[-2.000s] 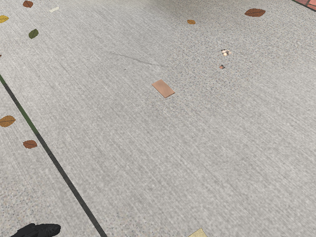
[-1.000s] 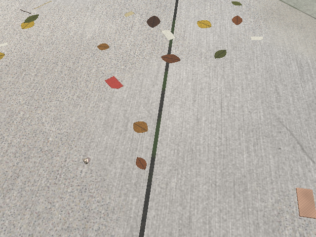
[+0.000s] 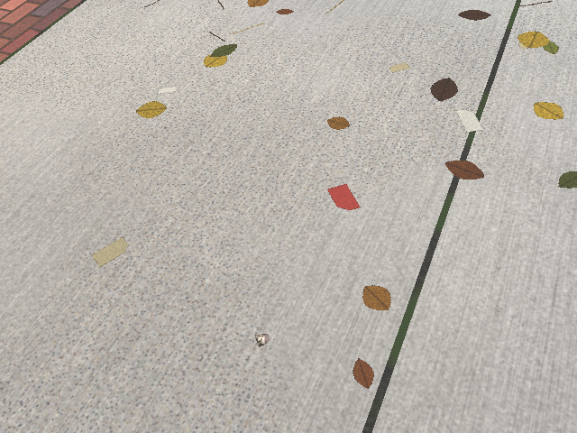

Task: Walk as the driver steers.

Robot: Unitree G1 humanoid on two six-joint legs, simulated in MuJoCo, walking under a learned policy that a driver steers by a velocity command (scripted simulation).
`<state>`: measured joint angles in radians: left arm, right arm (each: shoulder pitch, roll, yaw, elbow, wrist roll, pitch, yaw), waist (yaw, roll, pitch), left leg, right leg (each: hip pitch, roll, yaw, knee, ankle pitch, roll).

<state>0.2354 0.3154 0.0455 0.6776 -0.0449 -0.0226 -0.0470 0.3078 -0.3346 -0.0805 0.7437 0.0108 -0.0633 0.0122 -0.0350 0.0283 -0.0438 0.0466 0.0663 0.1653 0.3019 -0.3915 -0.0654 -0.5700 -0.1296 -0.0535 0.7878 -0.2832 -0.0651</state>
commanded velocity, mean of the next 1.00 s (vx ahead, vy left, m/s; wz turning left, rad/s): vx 0.17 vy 0.00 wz -0.15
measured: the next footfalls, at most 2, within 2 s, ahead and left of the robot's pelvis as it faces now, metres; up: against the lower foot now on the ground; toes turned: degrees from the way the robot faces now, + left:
right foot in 0.04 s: +0.13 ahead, -0.14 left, +0.00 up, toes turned -9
left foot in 0.48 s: +0.45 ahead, -0.05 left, +0.00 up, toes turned -9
